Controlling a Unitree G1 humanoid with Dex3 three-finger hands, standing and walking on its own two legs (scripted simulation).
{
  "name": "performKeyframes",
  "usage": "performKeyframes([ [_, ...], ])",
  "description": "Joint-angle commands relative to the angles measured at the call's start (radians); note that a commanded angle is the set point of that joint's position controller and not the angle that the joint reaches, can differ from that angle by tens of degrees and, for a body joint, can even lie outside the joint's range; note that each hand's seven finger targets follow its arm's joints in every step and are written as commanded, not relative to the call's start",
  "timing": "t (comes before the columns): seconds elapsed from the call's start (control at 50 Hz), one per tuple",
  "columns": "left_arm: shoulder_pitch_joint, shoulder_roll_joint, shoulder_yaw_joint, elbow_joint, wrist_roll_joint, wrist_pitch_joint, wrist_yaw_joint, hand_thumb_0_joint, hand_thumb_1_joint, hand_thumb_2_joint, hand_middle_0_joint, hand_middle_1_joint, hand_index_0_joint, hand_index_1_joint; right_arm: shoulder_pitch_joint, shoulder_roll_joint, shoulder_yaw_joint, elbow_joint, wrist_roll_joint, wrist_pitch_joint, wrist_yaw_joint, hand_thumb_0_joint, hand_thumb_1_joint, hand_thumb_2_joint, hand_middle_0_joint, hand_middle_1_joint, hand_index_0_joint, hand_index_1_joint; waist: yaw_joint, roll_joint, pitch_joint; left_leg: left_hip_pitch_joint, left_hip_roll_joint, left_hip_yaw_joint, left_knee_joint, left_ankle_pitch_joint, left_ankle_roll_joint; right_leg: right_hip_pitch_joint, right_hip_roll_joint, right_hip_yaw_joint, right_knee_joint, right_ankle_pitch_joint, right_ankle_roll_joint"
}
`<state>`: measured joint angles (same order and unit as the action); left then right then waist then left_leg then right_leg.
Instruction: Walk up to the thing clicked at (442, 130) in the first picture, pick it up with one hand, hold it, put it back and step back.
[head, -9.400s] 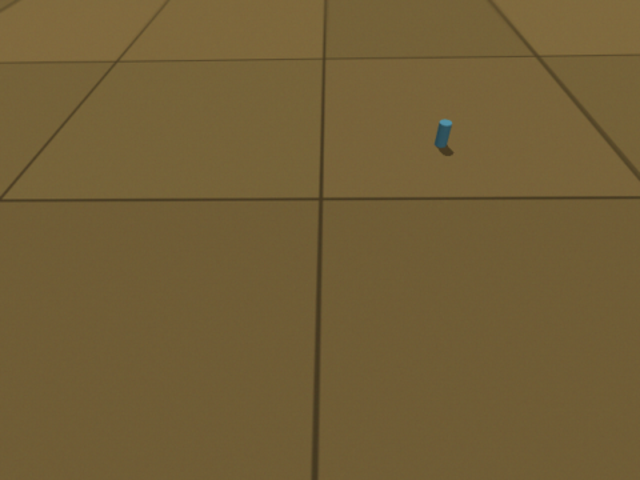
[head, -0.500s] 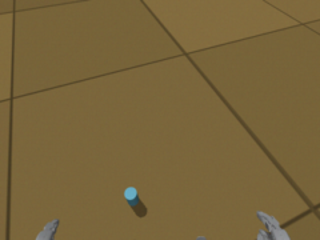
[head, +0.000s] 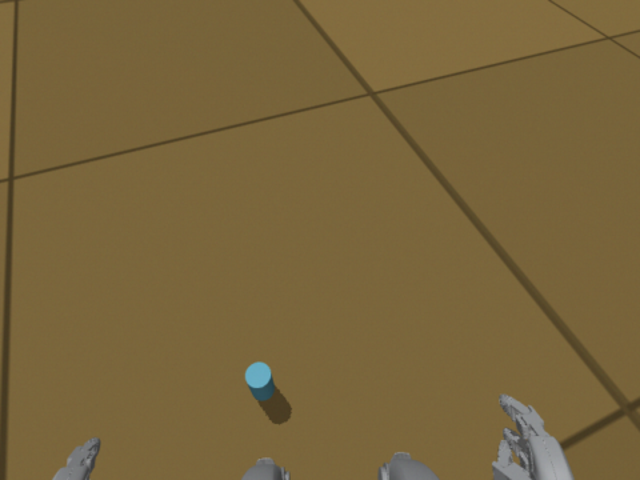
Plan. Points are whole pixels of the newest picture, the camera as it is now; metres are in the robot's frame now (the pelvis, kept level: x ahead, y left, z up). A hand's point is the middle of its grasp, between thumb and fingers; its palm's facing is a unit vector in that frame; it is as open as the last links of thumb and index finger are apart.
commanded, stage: go down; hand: left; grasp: from the side
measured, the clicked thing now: (260, 382) +0.43 +0.16 -0.62
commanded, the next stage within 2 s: approach in 1.86 s
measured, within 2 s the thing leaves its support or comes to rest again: neither
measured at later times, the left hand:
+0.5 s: hand (130, 417) +0.26 +0.32 -0.21, palm faces +0.11 -0.97 -0.23, open 17.1 cm
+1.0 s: hand (130, 394) +0.31 +0.35 -0.26, palm faces +0.10 -0.98 -0.15, open 17.1 cm
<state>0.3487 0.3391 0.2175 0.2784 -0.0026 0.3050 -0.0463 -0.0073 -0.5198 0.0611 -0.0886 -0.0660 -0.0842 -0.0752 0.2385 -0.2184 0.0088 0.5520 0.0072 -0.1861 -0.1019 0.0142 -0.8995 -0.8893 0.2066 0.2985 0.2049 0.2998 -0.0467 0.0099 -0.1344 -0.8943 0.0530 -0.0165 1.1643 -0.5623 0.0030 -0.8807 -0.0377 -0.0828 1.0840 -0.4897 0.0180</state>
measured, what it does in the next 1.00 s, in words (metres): lowers itself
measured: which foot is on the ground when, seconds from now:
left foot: down 0.00-1.00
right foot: down 0.00-1.00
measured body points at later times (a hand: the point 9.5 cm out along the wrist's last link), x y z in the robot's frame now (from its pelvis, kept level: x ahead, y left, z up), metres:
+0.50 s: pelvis -0.05 -0.01 -0.14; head +0.12 +0.01 +0.28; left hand +0.25 +0.37 -0.19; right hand +0.11 -0.29 -0.24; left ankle +0.00 +0.11 -0.65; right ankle +0.02 -0.14 -0.65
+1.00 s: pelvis -0.08 -0.01 -0.24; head +0.13 +0.03 +0.16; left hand +0.30 +0.40 -0.25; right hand +0.06 -0.30 -0.34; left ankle +0.00 +0.11 -0.65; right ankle +0.02 -0.14 -0.65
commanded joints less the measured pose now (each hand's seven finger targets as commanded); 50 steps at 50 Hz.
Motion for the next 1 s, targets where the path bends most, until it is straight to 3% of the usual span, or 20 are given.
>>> performKeyframes([
  [0.0, -0.049, 0.202, 0.12, -0.089, -0.005, -0.069, 0.01, 0.0, -0.524, 0.058, -0.077, -0.05, -0.066, -0.059, -0.001, -0.168, -0.07, -0.133, 0.0, -0.07, -0.013, 0.0, -0.916, -0.901, 0.2, 0.3, 0.2, 0.3, -0.009, 0.069, -0.163, 0.084, -0.025, -0.043, -0.173, 0.248, 0.002, 0.076, 0.04, 0.019, -0.088, 0.161, -0.039],
  [0.08, -0.212, 0.233, 0.154, 0.03, -0.028, -0.177, -0.036, 0.0, -0.496, 0.049, -0.072, -0.034, -0.063, -0.043, -0.003, -0.179, -0.069, -0.106, -0.001, -0.089, -0.003, 0.0, -0.935, -0.907, 0.2, 0.3, 0.199, 0.3, -0.012, 0.068, -0.147, -0.027, -0.028, -0.037, -0.088, 0.177, 0.006, -0.045, 0.03, 0.034, 0.0, 0.104, -0.041],
  [0.14, -0.371, 0.313, 0.208, 0.075, -0.054, -0.303, -0.103, 0.0, -0.51, 0.017, -0.075, -0.026, -0.069, -0.03, -0.008, -0.196, -0.073, -0.089, -0.002, -0.112, 0.007, 0.0, -0.949, -0.909, 0.199, 0.3, 0.199, 0.3, -0.01, 0.083, -0.234, -0.117, -0.039, -0.013, 0.016, 0.127, 0.014, -0.127, 0.025, 0.056, 0.087, 0.072, -0.043],
  [0.16, -0.358, 0.32, 0.226, 0.12, -0.066, -0.34, -0.129, 0.0, -0.519, 0.022, -0.083, -0.047, -0.078, -0.049, -0.002, -0.202, -0.072, -0.082, -0.001, -0.116, 0.01, 0.0, -0.956, -0.91, 0.199, 0.3, 0.199, 0.3, -0.001, 0.085, -0.288, -0.122, -0.04, -0.012, 0.048, 0.177, 0.013, -0.136, 0.022, 0.061, 0.121, 0.115, -0.044],
  [0.2, -0.415, 0.354, 0.249, 0.174, -0.08, -0.409, -0.18, 0.0, -0.505, 0.032, -0.081, -0.063, -0.076, -0.064, -0.005, -0.216, -0.073, -0.074, -0.003, -0.121, 0.014, 0.0, -0.958, -0.91, 0.199, 0.3, 0.199, 0.3, -0.002, 0.086, -0.346, -0.179, -0.045, -0.011, 0.113, 0.181, 0.015, -0.174, 0.016, 0.073, 0.176, 0.121, -0.044],
  [0.22, -0.403, 0.375, 0.274, 0.217, -0.084, -0.438, -0.198, 0.0, -0.488, 0.049, -0.077, -0.072, -0.072, -0.072, -0.002, -0.226, -0.071, -0.07, -0.002, -0.116, 0.017, 0.0, -0.955, -0.91, 0.199, 0.3, 0.199, 0.3, 0.017, 0.096, -0.374, -0.187, -0.045, -0.018, 0.127, 0.208, 0.009, -0.199, 0.014, 0.068, 0.212, 0.137, -0.049],
  [0.26, -0.456, 0.392, 0.282, 0.279, -0.078, -0.486, -0.232, 0.0, -0.476, 0.079, -0.072, -0.089, -0.065, -0.091, -0.011, -0.242, -0.077, -0.067, -0.006, -0.104, 0.021, 0.0, -0.945, -0.909, 0.199, 0.3, 0.199, 0.3, 0.024, 0.124, -0.397, -0.216, -0.04, -0.036, 0.151, 0.16, 0.004, -0.286, 0.014, 0.063, 0.263, 0.088, -0.054],
  [0.28, -0.467, 0.428, 0.318, 0.29, -0.081, -0.509, -0.242, 0.0, -0.467, 0.089, -0.069, -0.093, -0.061, -0.096, -0.006, -0.251, -0.079, -0.064, -0.006, -0.096, 0.025, 0.0, -0.935, -0.907, 0.199, 0.3, 0.199, 0.3, 0.042, 0.127, -0.434, -0.218, -0.037, -0.044, 0.167, 0.175, 0.001, -0.297, 0.012, 0.063, 0.286, 0.094, -0.054],
  [0.34, -0.504, 0.464, 0.364, 0.366, -0.097, -0.557, -0.281, 0.0, -0.52, 0.096, -0.066, -0.104, -0.057, -0.108, -0.012, -0.27, -0.078, -0.056, -0.005, -0.074, 0.035, 0.0, -0.907, -0.901, 0.199, 0.3, 0.199, 0.3, 0.057, 0.125, -0.469, -0.276, -0.038, -0.053, 0.211, 0.171, 0.0, -0.352, 0.014, 0.049, 0.351, 0.087, -0.059],
  [0.44, -0.634, 0.543, 0.43, 0.404, -0.119, -0.634, -0.348, 0.0, -0.479, 0.108, -0.056, -0.098, -0.047, -0.102, -0.019, -0.289, -0.08, -0.027, -0.011, -0.052, 0.043, 0.0, -0.893, -0.898, 0.2, 0.3, 0.199, 0.3, 0.046, 0.117, -0.538, -0.337, -0.039, -0.056, 0.313, 0.183, 0.01, -0.441, 0.013, 0.049, 0.434, 0.087, -0.058],
  [0.48, -0.695, 0.601, 0.467, 0.419, -0.124, -0.66, -0.363, 0.0, -0.45, 0.109, -0.054, -0.101, -0.047, -0.102, -0.012, -0.289, -0.075, -0.013, -0.014, -0.045, 0.043, 0.0, -0.897, -0.899, 0.2, 0.3, 0.2, 0.3, 0.04, 0.089, -0.548, -0.423, -0.044, -0.036, 0.363, 0.162, 0.018, -0.423, 0.01, 0.069, 0.441, 0.07, -0.053],
  [0.54, -0.782, 0.584, 0.451, 0.471, -0.14, -0.692, -0.404, 0.0, -0.423, 0.104, -0.052, -0.099, -0.046, -0.099, -0.005, -0.282, -0.069, 0.012, -0.021, -0.04, 0.042, 0.0, -0.903, -0.901, 0.2, 0.3, 0.2, 0.3, 0.004, 0.05, -0.545, -0.534, -0.046, -0.017, 0.427, 0.089, 0.027, -0.428, 0.006, 0.102, 0.443, 0.013, -0.043],
  [0.56, -0.786, 0.592, 0.466, 0.488, -0.144, -0.702, -0.418, 0.0, -0.417, 0.098, -0.05, -0.093, -0.045, -0.092, -0.003, -0.29, -0.067, 0.019, -0.021, -0.04, 0.043, 0.0, -0.898, -0.9, 0.2, 0.3, 0.2, 0.3, 0.011, 0.06, -0.548, -0.53, -0.043, -0.023, 0.433, 0.09, 0.025, -0.466, 0.008, 0.091, 0.468, 0.014, -0.047],
  [0.6, -0.845, 0.674, 0.495, 0.468, -0.137, -0.721, -0.441, 0.0, -0.432, 0.075, -0.056, -0.085, -0.052, -0.081, -0.003, -0.308, -0.066, 0.026, -0.024, -0.036, 0.044, 0.0, -0.903, -0.9, 0.2, 0.299, 0.2, 0.299, 0.023, 0.125, -0.596, -0.494, -0.042, -0.03, 0.455, 0.092, 0.021, -0.538, 0.009, 0.078, 0.51, 0.007, -0.054],
  [0.68, -0.9, 0.696, 0.509, 0.516, -0.147, -0.734, -0.479, 0.0, -0.439, 0.066, -0.055, -0.074, -0.051, -0.07, 0.012, -0.308, -0.05, 0.051, -0.029, -0.028, 0.045, 0.0, -0.906, -0.902, 0.2, 0.299, 0.2, 0.299, 0.01, 0.112, -0.609, -0.558, -0.042, -0.027, 0.513, 0.099, 0.021, -0.547, 0.007, 0.08, 0.55, 0.013, -0.051],
  [0.7, -0.888, 0.714, 0.532, 0.533, -0.15, -0.734, -0.484, 0.0, -0.451, 0.056, -0.058, -0.066, -0.053, -0.064, 0.01, -0.311, -0.049, 0.044, -0.03, -0.027, 0.046, 0.0, -0.908, -0.902, 0.2, 0.299, 0.2, 0.299, 0.019, 0.099, -0.613, -0.594, -0.045, -0.023, 0.518, 0.08, 0.022, -0.535, 0.007, 0.081, 0.554, -0.003, -0.05],
  [0.82, -0.929, 0.771, 0.559, 0.564, -0.15, -0.723, -0.519, 0.0, -0.449, 0.046, -0.056, -0.052, -0.05, -0.051, 0.005, -0.329, -0.041, 0.049, -0.031, -0.019, 0.051, 0.0, -0.911, -0.904, 0.2, 0.299, 0.2, 0.299, 0.024, 0.139, -0.614, -0.623, -0.041, -0.027, 0.559, 0.063, 0.02, -0.6, 0.01, 0.058, 0.621, -0.013, -0.054],
  [0.86, -0.969, 0.769, 0.548, 0.557, -0.155, -0.726, -0.531, 0.0, -0.469, 0.041, -0.055, -0.056, -0.051, -0.053, -0.003, -0.332, -0.039, 0.052, -0.027, -0.019, 0.053, 0.0, -0.915, -0.904, 0.2, 0.299, 0.2, 0.299, 0.016, 0.146, -0.576, -0.642, -0.036, -0.041, 0.556, 0.011, 0.019, -0.667, 0.013, 0.04, 0.647, -0.047, -0.058],
  [0.96, -0.99, 0.801, 0.573, 0.565, -0.163, -0.73, -0.549, 0.0, -0.481, 0.04, -0.054, -0.048, -0.048, -0.048, 0.013, -0.345, -0.033, 0.058, -0.029, -0.019, 0.057, 0.0, -0.92, -0.906, 0.2, 0.299, 0.2, 0.299, 0.013, 0.169, -0.599, -0.64, -0.034, -0.048, 0.593, 0.053, 0.016, -0.709, 0.013, 0.019, 0.705, -0.012, -0.06],
  [0.98, -1.009, 0.798, 0.562, 0.559, -0.161, -0.733, -0.554, 0.0, -0.474, 0.036, -0.055, -0.049, -0.051, -0.045, 0.006, -0.346, -0.031, 0.055, -0.03, -0.019, 0.057, 0.0, -0.918, -0.905, 0.2, 0.299, 0.2, 0.299, 0.007, 0.185, -0.58, -0.651, -0.034, -0.052, 0.593, 0.035, 0.015, -0.729, 0.012, 0.017, 0.715, -0.024, -0.061],
])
